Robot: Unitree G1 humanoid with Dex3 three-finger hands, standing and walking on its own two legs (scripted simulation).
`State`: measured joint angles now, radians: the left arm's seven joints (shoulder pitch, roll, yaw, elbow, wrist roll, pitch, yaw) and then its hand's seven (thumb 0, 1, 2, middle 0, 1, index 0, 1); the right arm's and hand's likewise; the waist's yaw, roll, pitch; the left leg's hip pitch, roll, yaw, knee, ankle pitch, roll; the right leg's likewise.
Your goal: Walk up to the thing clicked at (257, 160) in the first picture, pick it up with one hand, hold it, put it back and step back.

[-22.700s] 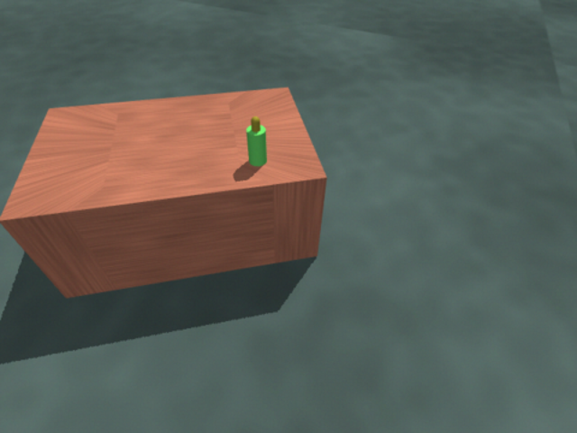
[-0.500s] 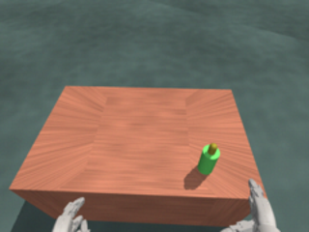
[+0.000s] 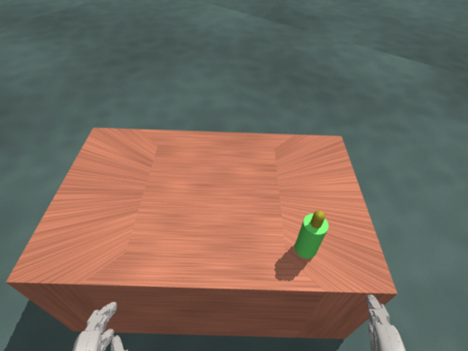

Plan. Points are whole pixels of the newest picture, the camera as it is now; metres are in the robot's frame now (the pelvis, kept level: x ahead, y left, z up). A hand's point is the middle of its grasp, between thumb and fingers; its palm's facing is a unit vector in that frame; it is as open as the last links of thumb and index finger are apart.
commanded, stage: home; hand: right
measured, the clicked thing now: (312, 232) +0.48 -0.20 -0.19
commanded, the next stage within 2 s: stand in 1.64 s
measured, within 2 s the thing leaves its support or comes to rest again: neither
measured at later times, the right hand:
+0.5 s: hand out of the picture +0.08 -0.26 -0.10, palm faces -0.03 +0.92 -0.39, open 17.4 cm
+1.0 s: hand out of the picture +0.07 -0.26 -0.10, palm faces -0.04 +0.92 -0.39, open 17.2 cm
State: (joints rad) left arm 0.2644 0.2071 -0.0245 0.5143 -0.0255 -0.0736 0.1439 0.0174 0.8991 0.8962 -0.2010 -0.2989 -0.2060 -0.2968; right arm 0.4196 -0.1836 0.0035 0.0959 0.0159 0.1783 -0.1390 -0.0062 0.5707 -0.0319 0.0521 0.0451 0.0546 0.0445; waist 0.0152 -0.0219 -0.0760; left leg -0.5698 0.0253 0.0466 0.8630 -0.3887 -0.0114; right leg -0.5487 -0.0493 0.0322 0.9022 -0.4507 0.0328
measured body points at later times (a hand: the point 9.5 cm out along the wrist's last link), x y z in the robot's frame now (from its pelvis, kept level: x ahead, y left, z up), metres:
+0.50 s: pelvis +0.02 -0.01 +0.04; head +0.02 +0.00 +0.49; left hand +0.08 +0.27 -0.10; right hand +0.08 -0.31 -0.08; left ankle +0.03 +0.13 -0.69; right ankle +0.01 -0.14 -0.69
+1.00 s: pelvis +0.00 +0.00 +0.05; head -0.01 +0.02 +0.50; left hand +0.06 +0.29 -0.10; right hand +0.07 -0.30 -0.07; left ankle +0.03 +0.13 -0.69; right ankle +0.01 -0.14 -0.69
